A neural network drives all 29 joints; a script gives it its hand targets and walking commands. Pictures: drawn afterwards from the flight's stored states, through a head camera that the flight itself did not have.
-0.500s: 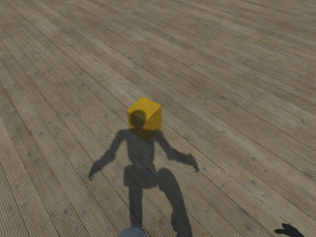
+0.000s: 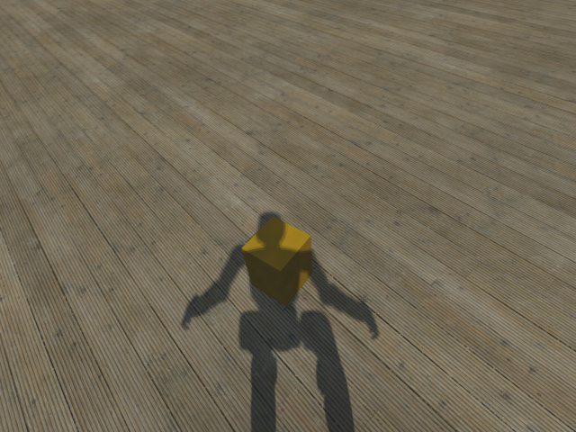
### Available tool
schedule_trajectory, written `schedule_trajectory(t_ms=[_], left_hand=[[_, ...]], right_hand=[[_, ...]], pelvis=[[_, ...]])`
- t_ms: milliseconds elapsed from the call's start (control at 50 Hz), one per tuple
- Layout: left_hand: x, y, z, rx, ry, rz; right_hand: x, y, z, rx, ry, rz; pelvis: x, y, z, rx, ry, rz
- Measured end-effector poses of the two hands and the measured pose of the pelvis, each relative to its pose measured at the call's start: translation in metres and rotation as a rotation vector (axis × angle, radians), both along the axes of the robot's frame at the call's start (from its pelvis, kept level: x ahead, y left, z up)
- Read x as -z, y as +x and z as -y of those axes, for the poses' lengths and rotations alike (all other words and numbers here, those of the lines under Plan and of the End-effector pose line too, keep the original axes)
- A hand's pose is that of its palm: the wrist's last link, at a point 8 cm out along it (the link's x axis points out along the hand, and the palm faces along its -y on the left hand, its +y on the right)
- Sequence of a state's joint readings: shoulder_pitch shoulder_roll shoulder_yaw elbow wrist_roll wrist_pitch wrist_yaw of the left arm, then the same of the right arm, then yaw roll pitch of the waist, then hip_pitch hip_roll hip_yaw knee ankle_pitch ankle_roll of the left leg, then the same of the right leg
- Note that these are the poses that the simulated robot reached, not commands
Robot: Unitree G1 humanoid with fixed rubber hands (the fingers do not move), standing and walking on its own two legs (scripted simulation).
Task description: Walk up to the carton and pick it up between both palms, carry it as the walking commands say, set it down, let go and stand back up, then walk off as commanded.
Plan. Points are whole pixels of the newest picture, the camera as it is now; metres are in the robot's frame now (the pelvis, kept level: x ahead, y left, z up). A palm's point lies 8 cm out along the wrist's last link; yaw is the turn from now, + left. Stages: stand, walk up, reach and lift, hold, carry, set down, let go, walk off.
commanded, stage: walk up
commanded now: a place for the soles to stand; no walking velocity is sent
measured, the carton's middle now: (279, 261) +0.83 +0.12 -0.63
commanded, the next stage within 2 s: none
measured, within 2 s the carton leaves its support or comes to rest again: neither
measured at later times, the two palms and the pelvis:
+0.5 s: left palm (26, 414) +0.18 +0.44 -0.10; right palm (456, 350) +0.26 -0.23 -0.08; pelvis +0.15 +0.10 -0.01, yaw +3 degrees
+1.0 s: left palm out of the picture +0.29 +0.55 -0.08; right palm (378, 272) +0.43 -0.14 -0.11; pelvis +0.29 +0.18 -0.02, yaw +2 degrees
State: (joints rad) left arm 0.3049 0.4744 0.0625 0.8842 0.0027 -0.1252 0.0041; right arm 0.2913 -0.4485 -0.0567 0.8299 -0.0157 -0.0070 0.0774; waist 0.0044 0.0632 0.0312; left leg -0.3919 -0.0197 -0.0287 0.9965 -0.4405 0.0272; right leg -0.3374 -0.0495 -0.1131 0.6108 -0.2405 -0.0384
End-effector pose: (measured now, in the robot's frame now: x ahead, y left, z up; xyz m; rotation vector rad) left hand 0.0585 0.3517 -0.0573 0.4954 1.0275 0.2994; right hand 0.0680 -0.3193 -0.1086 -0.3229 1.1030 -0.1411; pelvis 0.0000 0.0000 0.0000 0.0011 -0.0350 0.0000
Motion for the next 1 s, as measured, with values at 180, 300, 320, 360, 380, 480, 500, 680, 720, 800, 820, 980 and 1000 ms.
schedule_trajectory(t_ms=[180, 300, 320, 360, 380, 480, 500, 680, 720, 800, 820, 980, 1000], left_hand=[[-0.013, 0.015, -0.031, -0.066, 0.019, -0.042], [0.013, 0.030, -0.073, -0.108, 0.002, -0.102], [0.021, 0.036, -0.082, -0.108, 0.001, -0.111], [0.036, 0.051, -0.095, -0.118, -0.009, -0.124], [0.041, 0.060, -0.097, -0.122, -0.020, -0.129], [0.047, 0.112, -0.093, -0.081, -0.089, -0.121], [0.046, 0.121, -0.092, -0.068, -0.097, -0.119], [0.027, 0.183, -0.101, -0.030, -0.025, -0.094], [0.019, 0.188, -0.110, -0.051, 0.004, -0.077], [0.002, 0.196, -0.129, -0.084, 0.036, -0.069], [-0.001, 0.198, -0.135, -0.087, 0.041, -0.070], [0.016, 0.229, -0.188, -0.090, 0.025, -0.113], [0.025, 0.236, -0.195, -0.090, 0.019, -0.117]], right_hand=[[-0.009, 0.100, -0.028, -0.094, 0.023, 0.029], [-0.019, 0.172, -0.062, -0.126, -0.014, 0.077], [-0.019, 0.183, -0.067, -0.127, -0.032, 0.097], [-0.018, 0.198, -0.075, -0.120, -0.068, 0.124], [-0.019, 0.200, -0.079, -0.109, -0.075, 0.126], [-0.030, 0.197, -0.092, -0.055, -0.093, 0.084], [-0.031, 0.196, -0.092, -0.043, -0.095, 0.072], [-0.005, 0.216, -0.091, 0.007, -0.060, -0.001], [0.001, 0.232, -0.102, -0.015, -0.046, -0.015], [0.003, 0.272, -0.128, -0.065, -0.005, 0.006], [0.003, 0.282, -0.135, -0.078, 0.003, 0.011], [-0.002, 0.354, -0.179, -0.093, -0.030, 0.083], [0.000, 0.361, -0.182, -0.089, -0.052, 0.098]], pelvis=[[-0.008, 0.052, -0.024, -0.041, -0.014, 0.021], [0.004, 0.098, -0.060, -0.059, -0.020, 0.016], [0.010, 0.106, -0.068, -0.057, -0.022, 0.012], [0.019, 0.118, -0.081, -0.056, -0.008, 0.018], [0.019, 0.123, -0.085, -0.052, 0.000, 0.022], [0.007, 0.148, -0.096, -0.058, 0.006, 0.016], [0.005, 0.154, -0.098, -0.058, 0.007, 0.014], [0.010, 0.215, -0.105, -0.035, -0.003, -0.004], [0.009, 0.224, -0.109, -0.027, -0.009, 0.007], [0.003, 0.242, -0.122, -0.039, -0.016, 0.020], [0.002, 0.246, -0.126, -0.042, -0.014, 0.022], [0.013, 0.286, -0.175, -0.042, -0.006, 0.017], [0.020, 0.291, -0.183, -0.040, -0.013, 0.009]])
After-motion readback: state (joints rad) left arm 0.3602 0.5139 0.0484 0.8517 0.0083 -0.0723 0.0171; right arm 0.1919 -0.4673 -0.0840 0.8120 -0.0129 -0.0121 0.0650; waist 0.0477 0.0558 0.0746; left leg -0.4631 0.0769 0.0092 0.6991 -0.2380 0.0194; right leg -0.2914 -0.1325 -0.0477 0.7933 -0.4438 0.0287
